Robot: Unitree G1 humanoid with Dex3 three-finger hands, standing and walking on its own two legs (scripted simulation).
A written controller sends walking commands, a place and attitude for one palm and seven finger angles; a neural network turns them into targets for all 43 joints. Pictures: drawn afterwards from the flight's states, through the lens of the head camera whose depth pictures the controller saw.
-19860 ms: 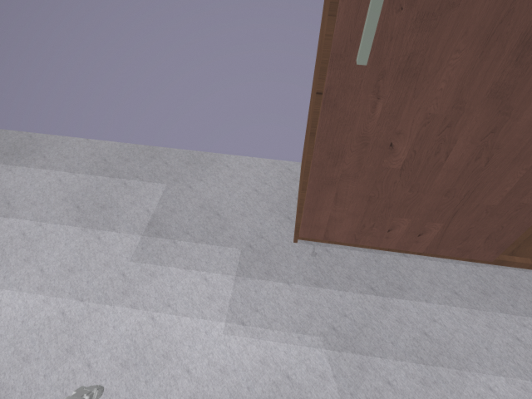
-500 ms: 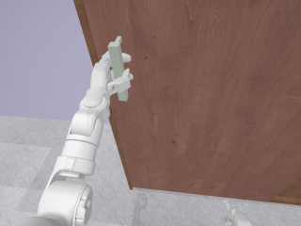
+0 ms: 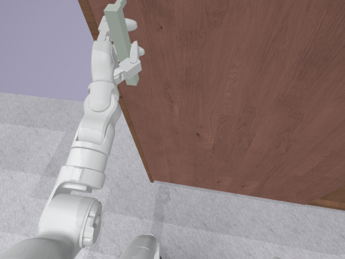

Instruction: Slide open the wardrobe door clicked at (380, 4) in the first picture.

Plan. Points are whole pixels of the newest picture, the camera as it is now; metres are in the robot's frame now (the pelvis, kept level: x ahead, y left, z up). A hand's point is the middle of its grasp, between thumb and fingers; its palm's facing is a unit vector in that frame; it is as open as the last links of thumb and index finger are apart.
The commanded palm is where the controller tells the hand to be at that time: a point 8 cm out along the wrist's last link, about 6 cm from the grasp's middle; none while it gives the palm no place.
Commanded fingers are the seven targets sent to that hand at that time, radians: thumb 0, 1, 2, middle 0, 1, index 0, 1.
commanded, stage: step sideways, sliding the door along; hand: left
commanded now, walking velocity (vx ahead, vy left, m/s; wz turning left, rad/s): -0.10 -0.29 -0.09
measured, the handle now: (127, 44) +0.49 +0.14 +0.21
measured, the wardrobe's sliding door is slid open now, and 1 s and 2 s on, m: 0.00 0.11 0.37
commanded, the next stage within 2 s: none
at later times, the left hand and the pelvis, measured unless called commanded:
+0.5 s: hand (145, 60) +0.45 +0.10 +0.20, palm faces +0.41 -0.91 -0.09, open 6.7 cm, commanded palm +0.41 +0.05 +0.20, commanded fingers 0.00 0.90 0.90 -0.45 -1.40 -0.45 -1.40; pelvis +0.06 -0.13 -0.01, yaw +6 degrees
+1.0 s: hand (193, 64) +0.45 +0.00 +0.19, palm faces +0.43 -0.90 -0.06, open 6.9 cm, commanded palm +0.40 -0.06 +0.19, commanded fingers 0.00 0.90 0.90 -0.45 -1.40 -0.45 -1.40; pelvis +0.14 -0.19 -0.01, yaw +6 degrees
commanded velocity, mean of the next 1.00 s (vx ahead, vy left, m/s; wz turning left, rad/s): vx -0.12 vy -0.10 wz -0.17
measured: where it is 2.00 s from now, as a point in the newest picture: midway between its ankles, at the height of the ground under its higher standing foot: outside the picture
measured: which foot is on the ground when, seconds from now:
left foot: down 0.00-0.40, up 0.42-0.56, down 0.58-1.00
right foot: down 0.00-0.04, up 0.06-0.38, down 0.40-0.58, up 0.60-0.86, down 0.88-1.00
